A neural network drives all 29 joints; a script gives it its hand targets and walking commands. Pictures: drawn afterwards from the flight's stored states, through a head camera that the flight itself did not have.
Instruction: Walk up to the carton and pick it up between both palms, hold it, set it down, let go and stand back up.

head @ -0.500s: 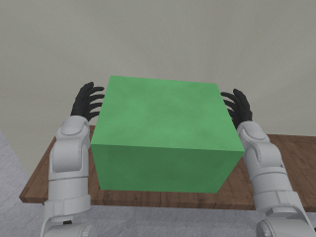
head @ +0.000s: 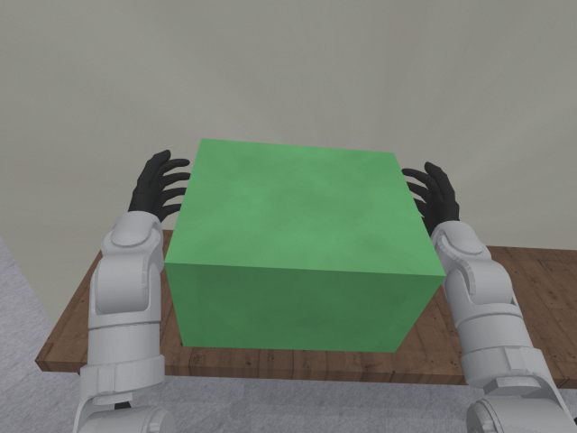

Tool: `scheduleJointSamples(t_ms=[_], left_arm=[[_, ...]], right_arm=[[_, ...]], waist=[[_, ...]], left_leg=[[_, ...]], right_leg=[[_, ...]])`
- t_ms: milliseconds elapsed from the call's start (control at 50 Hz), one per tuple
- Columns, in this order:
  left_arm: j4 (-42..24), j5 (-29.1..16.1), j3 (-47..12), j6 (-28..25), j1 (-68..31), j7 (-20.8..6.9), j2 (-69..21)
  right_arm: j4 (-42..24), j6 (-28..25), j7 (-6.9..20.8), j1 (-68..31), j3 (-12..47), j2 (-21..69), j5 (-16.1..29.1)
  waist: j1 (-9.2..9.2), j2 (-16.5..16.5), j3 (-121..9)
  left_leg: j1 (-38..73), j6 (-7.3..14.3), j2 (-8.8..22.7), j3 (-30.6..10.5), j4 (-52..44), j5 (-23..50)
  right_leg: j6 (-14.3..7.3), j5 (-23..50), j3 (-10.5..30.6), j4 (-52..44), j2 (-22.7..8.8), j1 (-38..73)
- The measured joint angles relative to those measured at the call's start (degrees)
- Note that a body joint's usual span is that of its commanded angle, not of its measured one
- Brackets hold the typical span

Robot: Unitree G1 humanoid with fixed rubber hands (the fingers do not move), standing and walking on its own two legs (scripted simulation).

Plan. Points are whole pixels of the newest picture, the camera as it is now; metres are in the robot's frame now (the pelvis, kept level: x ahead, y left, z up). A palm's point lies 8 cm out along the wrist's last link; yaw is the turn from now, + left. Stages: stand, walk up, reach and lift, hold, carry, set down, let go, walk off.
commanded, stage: hold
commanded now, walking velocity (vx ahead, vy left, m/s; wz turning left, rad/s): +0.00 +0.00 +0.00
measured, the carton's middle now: (295, 242) +0.36 +0.00 +0.14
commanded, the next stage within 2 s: none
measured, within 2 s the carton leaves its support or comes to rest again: neither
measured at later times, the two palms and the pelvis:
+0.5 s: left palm (149, 212) +0.34 +0.19 +0.20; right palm (440, 222) +0.36 -0.19 +0.19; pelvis +0.00 +0.00 +0.00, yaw +0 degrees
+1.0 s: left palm (149, 212) +0.34 +0.19 +0.20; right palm (440, 222) +0.36 -0.19 +0.19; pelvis +0.00 +0.00 +0.00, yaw +0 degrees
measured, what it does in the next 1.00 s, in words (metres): stands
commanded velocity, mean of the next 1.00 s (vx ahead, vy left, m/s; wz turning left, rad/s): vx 0.00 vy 0.00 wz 0.00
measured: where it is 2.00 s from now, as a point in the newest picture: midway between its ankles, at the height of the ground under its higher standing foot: outside the picture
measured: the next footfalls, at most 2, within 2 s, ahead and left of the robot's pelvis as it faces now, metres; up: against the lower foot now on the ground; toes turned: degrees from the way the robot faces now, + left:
none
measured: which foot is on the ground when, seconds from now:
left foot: down 0.00-1.00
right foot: down 0.00-1.00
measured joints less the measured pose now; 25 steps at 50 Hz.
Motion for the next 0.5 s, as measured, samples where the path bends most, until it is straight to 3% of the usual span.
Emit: scheduleJointSamples(t_ms=[500], left_arm=[[-0.4, 0.0, -0.1, 0.2, 0.1, 0.1, 0.0]], right_arm=[[-0.2, 0.0, 0.0, 0.0, 0.1, 0.0, 0.1]], waist=[[0.03, 0.0, 0.2]], left_leg=[[0.2, -0.1, 0.1, 0.0, -0.1, 0.0]], right_leg=[[-0.1, 0.0, 0.1, 0.0, 0.1, 0.1]])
